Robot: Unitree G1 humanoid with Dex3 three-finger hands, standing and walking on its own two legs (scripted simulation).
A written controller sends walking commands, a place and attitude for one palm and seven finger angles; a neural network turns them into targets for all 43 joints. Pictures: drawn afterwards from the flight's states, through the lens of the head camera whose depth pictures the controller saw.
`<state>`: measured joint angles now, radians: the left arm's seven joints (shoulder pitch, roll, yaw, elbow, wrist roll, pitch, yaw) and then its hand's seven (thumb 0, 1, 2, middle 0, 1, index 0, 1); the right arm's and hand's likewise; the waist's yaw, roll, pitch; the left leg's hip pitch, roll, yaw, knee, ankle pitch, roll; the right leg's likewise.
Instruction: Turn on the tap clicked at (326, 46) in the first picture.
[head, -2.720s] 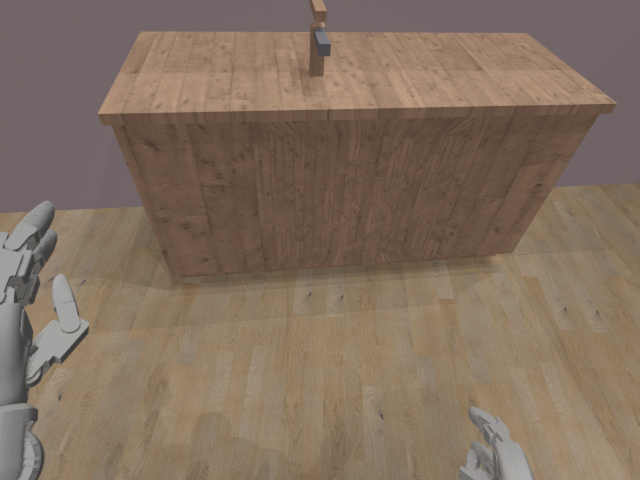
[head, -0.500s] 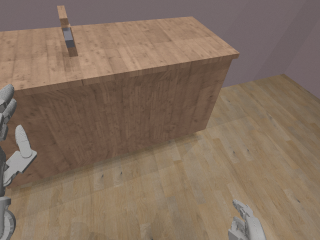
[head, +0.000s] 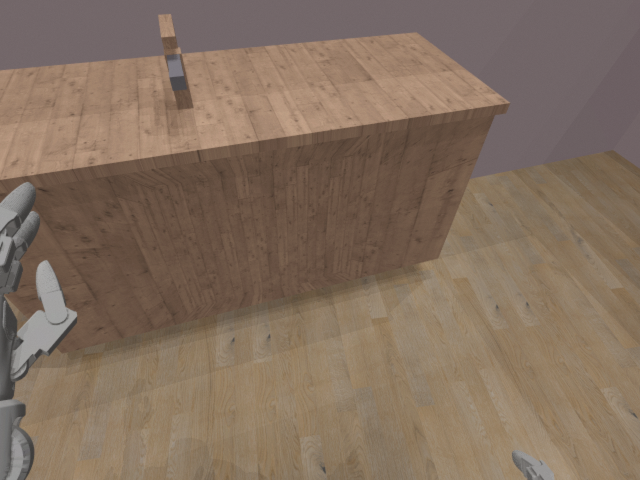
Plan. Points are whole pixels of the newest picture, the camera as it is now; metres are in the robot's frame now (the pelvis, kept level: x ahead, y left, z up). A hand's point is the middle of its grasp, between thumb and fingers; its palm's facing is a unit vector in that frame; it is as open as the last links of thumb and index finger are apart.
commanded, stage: take the last steps up to it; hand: left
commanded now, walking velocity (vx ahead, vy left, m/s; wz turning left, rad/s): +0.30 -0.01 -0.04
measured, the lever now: (177, 80) +0.79 +0.34 +0.11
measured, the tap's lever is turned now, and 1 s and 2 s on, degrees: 0 0 0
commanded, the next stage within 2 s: come to a stop and stand still in 1.76 s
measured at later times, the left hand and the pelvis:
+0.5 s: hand (160, 273) +0.27 +0.18 +0.17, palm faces +0.41 -0.80 -0.45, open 7.4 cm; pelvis +0.05 -0.05 +0.00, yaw -1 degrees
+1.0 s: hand (182, 182) +0.40 +0.20 +0.18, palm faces +0.41 -0.83 -0.37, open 7.4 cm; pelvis +0.17 -0.04 +0.00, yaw +0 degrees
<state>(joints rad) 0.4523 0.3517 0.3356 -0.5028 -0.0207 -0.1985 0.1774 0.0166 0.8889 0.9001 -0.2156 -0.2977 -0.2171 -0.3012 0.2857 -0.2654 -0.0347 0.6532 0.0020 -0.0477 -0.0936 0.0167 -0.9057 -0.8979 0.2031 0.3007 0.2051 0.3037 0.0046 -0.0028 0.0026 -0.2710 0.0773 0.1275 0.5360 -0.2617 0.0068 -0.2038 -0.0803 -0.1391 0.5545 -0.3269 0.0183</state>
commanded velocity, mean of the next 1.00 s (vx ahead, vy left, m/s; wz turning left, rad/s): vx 0.30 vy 0.03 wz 0.03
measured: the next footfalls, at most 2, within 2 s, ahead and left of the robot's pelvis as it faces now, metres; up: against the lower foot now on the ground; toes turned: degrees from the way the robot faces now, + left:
right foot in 0.34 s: +0.12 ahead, -0.12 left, +0.00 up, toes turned -10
left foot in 0.84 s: +0.21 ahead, +0.09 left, +0.00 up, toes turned +9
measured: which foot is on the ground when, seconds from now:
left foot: down 0.00-0.34, up 0.36-0.82, down 0.84-1.00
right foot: down 0.00-0.00, up 0.02-0.32, down 0.34-0.84, up 0.86-1.00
